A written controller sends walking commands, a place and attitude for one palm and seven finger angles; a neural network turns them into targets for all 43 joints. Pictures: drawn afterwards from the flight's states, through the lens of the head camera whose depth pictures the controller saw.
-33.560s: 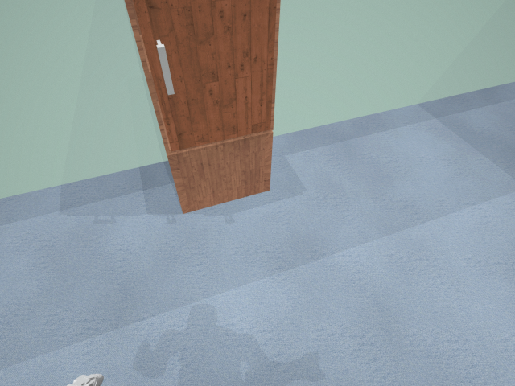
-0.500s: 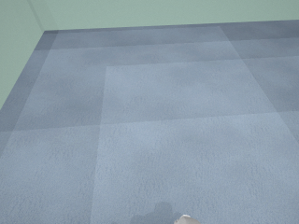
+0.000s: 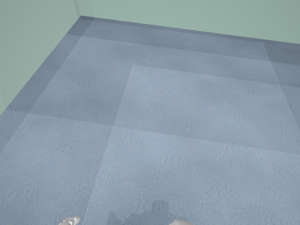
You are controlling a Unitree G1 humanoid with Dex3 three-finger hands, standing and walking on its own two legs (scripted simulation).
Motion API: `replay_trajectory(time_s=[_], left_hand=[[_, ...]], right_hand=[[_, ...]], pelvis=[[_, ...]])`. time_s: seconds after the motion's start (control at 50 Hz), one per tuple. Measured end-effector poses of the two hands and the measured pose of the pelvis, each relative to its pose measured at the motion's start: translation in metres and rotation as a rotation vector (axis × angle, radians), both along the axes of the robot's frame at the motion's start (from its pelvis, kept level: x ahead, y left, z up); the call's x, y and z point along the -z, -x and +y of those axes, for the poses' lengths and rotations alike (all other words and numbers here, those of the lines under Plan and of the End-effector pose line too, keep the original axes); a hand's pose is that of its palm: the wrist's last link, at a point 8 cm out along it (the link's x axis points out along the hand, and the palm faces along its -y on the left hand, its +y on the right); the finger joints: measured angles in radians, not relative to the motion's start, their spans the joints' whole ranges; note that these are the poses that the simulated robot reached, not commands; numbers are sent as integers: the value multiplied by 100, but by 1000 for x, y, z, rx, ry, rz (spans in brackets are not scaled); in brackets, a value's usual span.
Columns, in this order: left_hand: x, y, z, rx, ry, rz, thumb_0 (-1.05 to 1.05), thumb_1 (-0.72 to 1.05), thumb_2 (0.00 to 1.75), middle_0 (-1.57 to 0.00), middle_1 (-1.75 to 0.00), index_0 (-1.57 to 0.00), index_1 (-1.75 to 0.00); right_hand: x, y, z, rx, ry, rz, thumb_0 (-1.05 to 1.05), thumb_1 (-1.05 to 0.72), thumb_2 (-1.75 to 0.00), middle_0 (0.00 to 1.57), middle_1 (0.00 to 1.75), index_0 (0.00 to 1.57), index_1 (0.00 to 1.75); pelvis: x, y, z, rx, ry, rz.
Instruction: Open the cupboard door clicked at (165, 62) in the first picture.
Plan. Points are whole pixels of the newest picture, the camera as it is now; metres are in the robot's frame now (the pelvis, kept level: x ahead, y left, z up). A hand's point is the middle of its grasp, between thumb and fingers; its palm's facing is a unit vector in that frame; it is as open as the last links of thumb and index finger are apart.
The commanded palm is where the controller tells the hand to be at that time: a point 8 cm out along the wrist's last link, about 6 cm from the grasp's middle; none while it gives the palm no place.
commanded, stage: turn to face it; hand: left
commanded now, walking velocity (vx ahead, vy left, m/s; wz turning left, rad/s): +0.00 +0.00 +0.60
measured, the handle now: out of the picture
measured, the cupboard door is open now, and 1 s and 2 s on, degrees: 39 39 39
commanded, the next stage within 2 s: none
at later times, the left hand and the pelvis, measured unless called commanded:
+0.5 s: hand out of the picture -0.03 +0.15 -0.17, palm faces +0.37 -0.90 -0.24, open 7.4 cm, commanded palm none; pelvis +0.02 -0.05 +0.00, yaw +20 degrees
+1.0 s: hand out of the picture -0.01 +0.10 -0.15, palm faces +0.60 -0.76 -0.27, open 7.4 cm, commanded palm none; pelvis +0.05 -0.11 +0.01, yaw +39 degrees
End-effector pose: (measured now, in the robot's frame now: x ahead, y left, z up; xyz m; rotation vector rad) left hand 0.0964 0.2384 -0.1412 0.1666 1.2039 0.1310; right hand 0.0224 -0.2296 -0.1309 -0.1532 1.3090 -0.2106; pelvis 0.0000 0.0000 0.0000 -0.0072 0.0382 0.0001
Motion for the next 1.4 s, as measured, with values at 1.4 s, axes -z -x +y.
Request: replay_trajectory(time_s=[1.4], left_hand=[[-18, 207, -119, -934, -73, 26, 0, 91, 90, -20, -30, -20, -30]], right_hand=[[-8, -271, 24, -986, -11, -83, 1, -91, -90, 20, 30, 20, 30]], pelvis=[[-3, -48, -111, -922, -14, -21]])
